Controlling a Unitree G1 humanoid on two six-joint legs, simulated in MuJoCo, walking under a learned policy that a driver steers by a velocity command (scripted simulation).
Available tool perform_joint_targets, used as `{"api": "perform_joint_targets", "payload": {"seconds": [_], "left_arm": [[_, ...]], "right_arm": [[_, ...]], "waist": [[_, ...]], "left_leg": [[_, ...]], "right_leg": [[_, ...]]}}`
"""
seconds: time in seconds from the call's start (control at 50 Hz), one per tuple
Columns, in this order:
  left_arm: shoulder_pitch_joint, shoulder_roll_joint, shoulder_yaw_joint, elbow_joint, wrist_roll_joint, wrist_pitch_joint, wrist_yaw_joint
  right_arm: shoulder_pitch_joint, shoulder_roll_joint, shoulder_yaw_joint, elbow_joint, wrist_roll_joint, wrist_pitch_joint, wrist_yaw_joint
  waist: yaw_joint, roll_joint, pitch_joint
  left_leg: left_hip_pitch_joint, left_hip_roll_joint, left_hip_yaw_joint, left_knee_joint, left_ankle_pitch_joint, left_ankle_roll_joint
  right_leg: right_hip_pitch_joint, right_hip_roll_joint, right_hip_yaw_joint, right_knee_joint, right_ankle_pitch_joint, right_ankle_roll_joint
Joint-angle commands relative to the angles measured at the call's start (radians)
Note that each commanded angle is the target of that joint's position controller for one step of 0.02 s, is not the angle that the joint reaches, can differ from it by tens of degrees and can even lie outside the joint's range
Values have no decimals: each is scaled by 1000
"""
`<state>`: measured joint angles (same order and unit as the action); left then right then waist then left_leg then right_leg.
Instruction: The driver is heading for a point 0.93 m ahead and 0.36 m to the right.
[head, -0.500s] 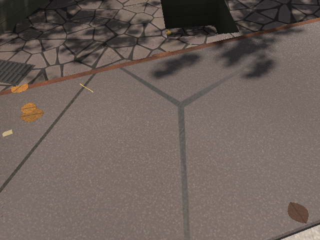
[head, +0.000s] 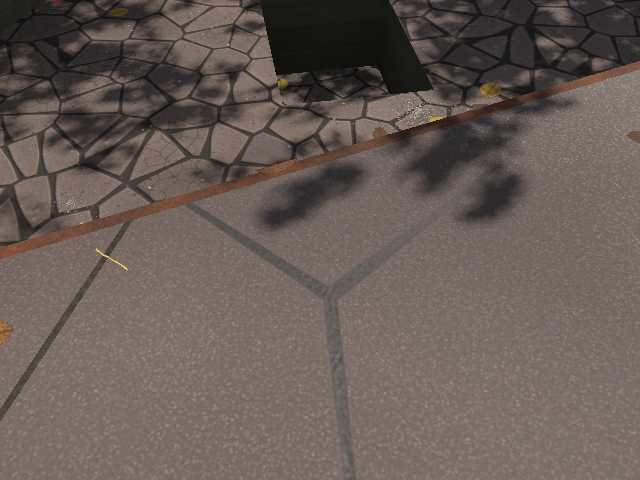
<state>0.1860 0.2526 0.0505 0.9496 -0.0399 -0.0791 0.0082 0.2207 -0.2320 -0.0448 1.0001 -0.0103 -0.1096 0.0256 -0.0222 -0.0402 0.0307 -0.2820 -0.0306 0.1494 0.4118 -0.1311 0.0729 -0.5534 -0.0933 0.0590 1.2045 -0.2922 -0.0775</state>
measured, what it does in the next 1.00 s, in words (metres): walks ahead, turning right: right foot, then left foot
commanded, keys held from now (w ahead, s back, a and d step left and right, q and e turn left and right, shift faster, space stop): w+e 1.00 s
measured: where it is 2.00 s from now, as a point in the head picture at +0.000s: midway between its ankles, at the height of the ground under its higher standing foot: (485, 330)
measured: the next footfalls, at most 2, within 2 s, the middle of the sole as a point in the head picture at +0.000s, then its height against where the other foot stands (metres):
right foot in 0.36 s outside the picture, level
left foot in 0.84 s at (371, 384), level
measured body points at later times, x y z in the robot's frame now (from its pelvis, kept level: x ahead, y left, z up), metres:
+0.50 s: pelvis +0.28 -0.10 +0.00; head +0.32 -0.13 +0.45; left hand +0.43 +0.14 -0.12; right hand +0.35 -0.40 -0.12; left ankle +0.24 +0.07 -0.63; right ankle +0.31 -0.18 -0.74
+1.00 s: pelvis +0.58 -0.15 +0.00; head +0.61 -0.16 +0.45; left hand +0.81 +0.04 -0.12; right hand +0.55 -0.45 -0.10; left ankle +0.68 -0.08 -0.74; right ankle +0.45 -0.22 -0.64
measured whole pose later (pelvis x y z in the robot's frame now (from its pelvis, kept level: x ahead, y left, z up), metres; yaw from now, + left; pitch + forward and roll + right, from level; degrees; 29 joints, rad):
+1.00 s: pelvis +0.58 -0.15 +0.00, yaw -32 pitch +2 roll +2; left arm 0.29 0.30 0.07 0.73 -0.03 -0.04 0.01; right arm 0.18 -0.26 -0.06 0.79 -0.01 -0.11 0.01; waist 0.00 -0.04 0.02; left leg -0.33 -0.02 0.07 0.46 -0.17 0.03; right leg -0.48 -0.01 0.07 1.23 -0.37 -0.02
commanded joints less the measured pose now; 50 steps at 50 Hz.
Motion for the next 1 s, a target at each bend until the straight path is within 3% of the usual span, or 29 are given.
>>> {"api": "perform_joint_targets", "payload": {"seconds": [0.02,0.08,0.16,0.26,0.3,0.32,0.34,0.36,0.38,0.4,0.42,0.44,0.46,0.48,0.5,0.58,0.66,0.74,0.8,0.82,0.84,0.86,0.88,0.9,0.92,0.94,0.96,0.98,1.0], "left_arm": [[102,33,16,-13,5,33,11],[23,51,22,-48,20,33,3],[-102,27,11,-90,28,28,-23],[-198,38,8,-153,22,29,-53],[-161,66,20,-170,22,32,-63],[-75,90,36,-159,19,30,-65],[87,143,70,-119,15,28,-61],[260,248,114,-80,11,31,-44],[245,359,130,-92,7,26,-37],[257,282,105,-123,17,5,-46],[239,214,87,-122,26,-9,-46],[189,182,79,-135,24,-14,-43],[113,145,67,-157,26,-13,-41],[65,107,52,-180,35,-13,-37],[53,101,48,-191,40,-15,-34],[103,162,62,-193,23,-17,-8],[139,171,65,-199,19,-4,5],[185,167,66,-188,13,8,8],[166,169,70,-200,21,23,18],[150,157,65,-212,24,28,17],[132,117,49,-232,31,28,12],[147,66,27,-260,55,27,12],[318,24,15,-288,8,12,6],[283,144,34,-252,-8,14,11],[164,192,46,-273,1,20,9],[110,177,46,-287,12,25,10],[77,162,48,-303,23,26,7],[90,141,48,-310,16,30,0],[100,122,44,-314,8,36,-3]], "right_arm": [[-46,-84,-15,-36,-3,-25,-18],[-13,-129,-25,-37,-6,-17,-43],[16,-169,-34,-51,1,-13,-61],[80,-202,-53,-50,21,22,-54],[61,-224,-64,-65,30,39,-53],[30,-232,-67,-77,33,49,-54],[14,-221,-63,-88,32,60,-54],[26,-188,-48,-114,11,62,-57],[100,-33,-4,-176,-16,35,-48],[15,-100,-8,-194,28,-11,-38],[-65,-143,-17,-219,62,-39,-28],[-85,-139,-13,-219,50,-55,-29],[-92,-151,-20,-213,25,-59,-35],[-79,-166,-29,-213,19,-49,-35],[-74,-167,-33,-219,18,-35,-32],[-159,-123,-22,-262,-4,-4,-35],[-286,-91,-8,-295,7,-10,-20],[-333,-130,-18,-324,19,-23,-6],[-268,-168,-34,-314,20,-38,-1],[-183,-185,-46,-291,15,-44,-5],[-55,-220,-61,-269,0,-49,-11],[111,-281,-74,-257,-5,-42,-18],[140,-331,-86,-225,-11,-29,-10],[94,-211,-60,-259,10,-24,-9],[51,-154,-46,-270,15,-15,-17],[5,-148,-39,-273,5,-8,-18],[-18,-134,-35,-264,-1,-4,-20],[-26,-130,-32,-258,-9,-6,-22],[-25,-127,-34,-251,-5,-10,-22]], "waist": [[64,109,13],[52,90,18],[10,72,22],[-33,81,61],[-3,104,44],[49,113,-4],[130,86,-91],[186,-21,-183],[65,-286,-244],[114,-167,-349],[130,-109,-255],[107,-34,-211],[70,7,-171],[35,1,-154],[19,-3,-141],[22,32,-62],[75,-37,-29],[94,-55,-23],[52,-85,-36],[7,-89,-74],[-55,-65,-182],[-103,77,-340],[2,473,-410],[-35,291,-313],[-62,177,-194],[-40,96,-126],[-23,95,-75],[1,124,-61],[8,141,-56]], "left_leg": [[-21,282,-222,-344,-140,155],[34,281,-135,-349,-120,146],[103,297,-35,-351,-50,119],[309,342,31,-267,5,83],[352,351,55,-159,219,66],[348,336,82,-27,414,46],[298,287,117,197,557,14],[81,240,129,526,377,-41],[-370,35,38,875,-377,-114],[-491,4,-196,1010,-446,-90],[-589,55,-219,1019,-350,-54],[-569,104,-224,965,-262,-31],[-501,140,-228,880,-202,-27],[-425,164,-239,827,-167,-26],[-389,167,-240,783,-154,-34],[-415,141,-204,518,-40,-95],[-306,67,-170,195,202,-108],[-254,47,-202,74,229,-91],[-183,45,-206,47,116,-62],[-67,31,-182,18,102,-41],[151,98,-229,48,100,1],[422,275,-425,72,51,48],[669,469,-936,-72,-188,211],[603,448,-922,-113,-391,179],[470,408,-731,-119,-368,131],[331,366,-608,-136,-236,112],[237,329,-522,-158,-145,109],[179,305,-449,-184,-94,103],[156,292,-400,-210,-66,107]], "right_leg": [[-74,-57,49,-8,77,16],[-173,-55,45,-137,221,59],[-138,-54,-34,-360,325,74],[-153,-31,-101,-543,212,28],[-83,12,-145,-571,109,-8],[32,58,-181,-600,103,-32],[245,130,-212,-649,132,-64],[524,57,-29,-669,105,-117],[810,-178,551,-796,-78,-297],[884,-243,786,-952,-145,-328],[857,-226,652,-945,-38,-277],[755,-187,516,-918,64,-243],[618,-151,412,-918,161,-219],[523,-124,347,-940,235,-211],[476,-113,327,-963,276,-216],[395,-76,226,-1001,398,-213],[328,-6,154,-987,299,-151],[395,-41,239,-917,221,-124],[460,-69,306,-816,275,-103],[452,-34,299,-737,359,-84],[385,26,260,-556,367,-51],[228,111,159,-264,114,-8],[-139,199,104,37,-330,42],[-242,116,143,152,-267,52],[-260,79,105,159,-165,55],[-215,39,79,133,-93,58],[-193,11,80,82,-50,56],[-149,-15,78,53,-26,54],[-133,-24,65,28,-18,55]]}}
